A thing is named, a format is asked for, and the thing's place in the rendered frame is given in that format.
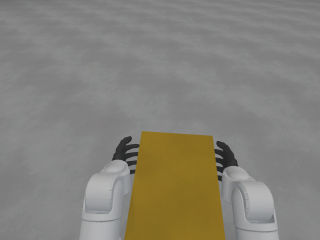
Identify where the right robot forearm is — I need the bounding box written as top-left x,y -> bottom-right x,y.
221,166 -> 280,240

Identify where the left robot forearm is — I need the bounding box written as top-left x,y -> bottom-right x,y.
77,159 -> 131,240

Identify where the carton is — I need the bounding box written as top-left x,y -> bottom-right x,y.
124,131 -> 226,240

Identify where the right robot hand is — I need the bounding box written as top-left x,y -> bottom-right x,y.
214,141 -> 238,181

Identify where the left robot hand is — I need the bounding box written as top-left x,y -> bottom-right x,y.
112,136 -> 140,175

